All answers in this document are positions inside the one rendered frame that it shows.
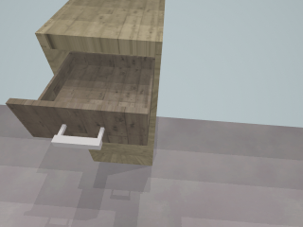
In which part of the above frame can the drawer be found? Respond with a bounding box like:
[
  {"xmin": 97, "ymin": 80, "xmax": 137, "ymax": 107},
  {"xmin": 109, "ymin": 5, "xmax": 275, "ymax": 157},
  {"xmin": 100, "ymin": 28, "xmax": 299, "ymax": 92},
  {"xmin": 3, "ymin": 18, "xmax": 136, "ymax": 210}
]
[{"xmin": 6, "ymin": 51, "xmax": 155, "ymax": 146}]

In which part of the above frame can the handle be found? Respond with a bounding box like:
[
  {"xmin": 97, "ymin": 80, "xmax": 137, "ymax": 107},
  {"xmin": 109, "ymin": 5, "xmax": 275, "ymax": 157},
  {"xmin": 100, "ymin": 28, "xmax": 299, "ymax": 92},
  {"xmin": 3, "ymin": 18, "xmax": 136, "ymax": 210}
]
[{"xmin": 51, "ymin": 124, "xmax": 105, "ymax": 150}]

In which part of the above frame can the cabinet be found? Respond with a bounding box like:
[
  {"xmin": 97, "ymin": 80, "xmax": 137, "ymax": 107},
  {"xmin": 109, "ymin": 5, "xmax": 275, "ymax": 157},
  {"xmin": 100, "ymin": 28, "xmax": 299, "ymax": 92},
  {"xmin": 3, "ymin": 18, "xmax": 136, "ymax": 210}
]
[{"xmin": 35, "ymin": 0, "xmax": 166, "ymax": 166}]

